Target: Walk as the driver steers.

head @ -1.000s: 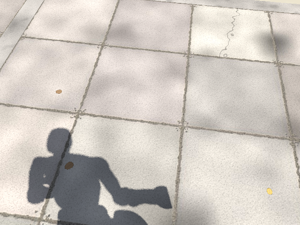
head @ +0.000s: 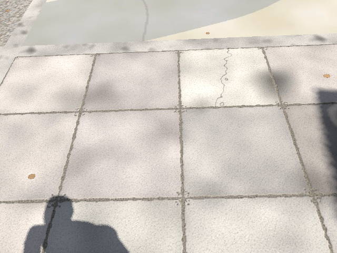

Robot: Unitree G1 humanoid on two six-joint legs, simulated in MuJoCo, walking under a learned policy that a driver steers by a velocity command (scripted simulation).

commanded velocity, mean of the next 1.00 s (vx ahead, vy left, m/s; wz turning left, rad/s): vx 0.95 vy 0.00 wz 0.03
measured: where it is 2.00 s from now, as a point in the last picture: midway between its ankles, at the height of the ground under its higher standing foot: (148, 111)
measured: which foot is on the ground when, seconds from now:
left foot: up 0.00-0.18, down 0.20-0.62, up 0.64-1.00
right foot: down 0.00-0.20, up 0.22-0.62, down 0.64-1.00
